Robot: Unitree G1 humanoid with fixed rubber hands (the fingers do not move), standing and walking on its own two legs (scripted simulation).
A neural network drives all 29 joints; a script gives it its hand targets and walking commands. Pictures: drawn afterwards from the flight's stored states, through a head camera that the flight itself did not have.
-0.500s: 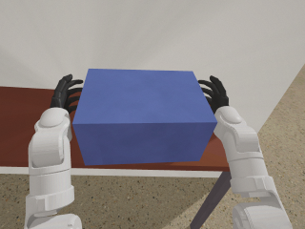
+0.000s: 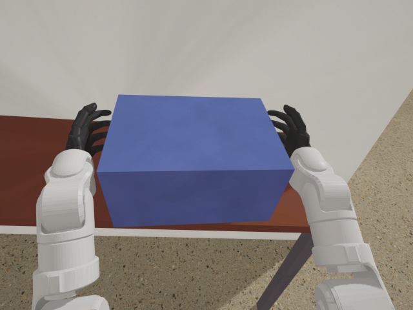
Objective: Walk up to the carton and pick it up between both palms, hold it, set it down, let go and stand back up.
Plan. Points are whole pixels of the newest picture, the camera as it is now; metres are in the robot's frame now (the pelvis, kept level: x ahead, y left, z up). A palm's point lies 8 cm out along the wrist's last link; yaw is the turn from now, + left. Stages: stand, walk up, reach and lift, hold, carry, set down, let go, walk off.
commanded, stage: hold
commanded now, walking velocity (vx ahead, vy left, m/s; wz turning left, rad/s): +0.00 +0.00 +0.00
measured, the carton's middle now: (193, 157) +0.37 +0.01 +0.16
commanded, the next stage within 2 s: none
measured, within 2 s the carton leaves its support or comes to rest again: neither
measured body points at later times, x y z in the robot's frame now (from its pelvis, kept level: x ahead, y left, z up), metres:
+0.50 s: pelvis +0.00 +0.00 +0.00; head -0.04 +0.03 +0.45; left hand +0.35 +0.20 +0.20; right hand +0.37 -0.18 +0.20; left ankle +0.04 +0.12 -0.75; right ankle -0.01 -0.11 -0.75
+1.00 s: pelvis +0.00 +0.00 +0.00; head -0.04 +0.03 +0.45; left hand +0.35 +0.19 +0.20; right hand +0.37 -0.18 +0.21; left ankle +0.04 +0.12 -0.75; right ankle -0.01 -0.11 -0.75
